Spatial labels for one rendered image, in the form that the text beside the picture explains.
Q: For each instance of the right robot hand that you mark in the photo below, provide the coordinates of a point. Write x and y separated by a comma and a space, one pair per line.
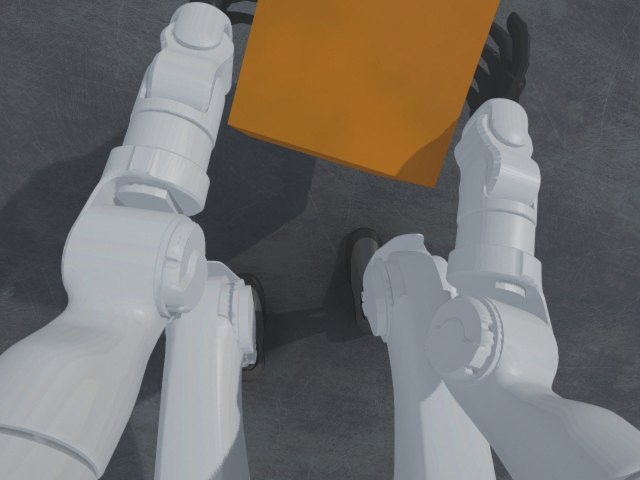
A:
507, 71

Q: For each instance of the robot right upper arm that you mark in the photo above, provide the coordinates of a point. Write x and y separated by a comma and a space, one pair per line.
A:
499, 363

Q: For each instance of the left robot hand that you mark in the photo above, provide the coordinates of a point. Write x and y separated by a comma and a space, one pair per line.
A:
235, 17

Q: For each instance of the right robot forearm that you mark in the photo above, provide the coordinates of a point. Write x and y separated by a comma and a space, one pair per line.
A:
497, 210

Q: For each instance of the right robot foot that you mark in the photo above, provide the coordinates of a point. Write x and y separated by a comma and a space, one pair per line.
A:
361, 245

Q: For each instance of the carton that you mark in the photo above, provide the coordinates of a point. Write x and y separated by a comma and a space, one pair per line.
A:
374, 85

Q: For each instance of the robot left upper arm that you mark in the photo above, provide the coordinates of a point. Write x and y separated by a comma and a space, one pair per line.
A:
67, 390

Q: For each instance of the left robot thigh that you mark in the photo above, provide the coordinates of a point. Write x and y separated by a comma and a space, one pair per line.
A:
200, 431

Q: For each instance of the left robot forearm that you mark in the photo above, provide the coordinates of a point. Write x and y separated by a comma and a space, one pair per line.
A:
163, 161

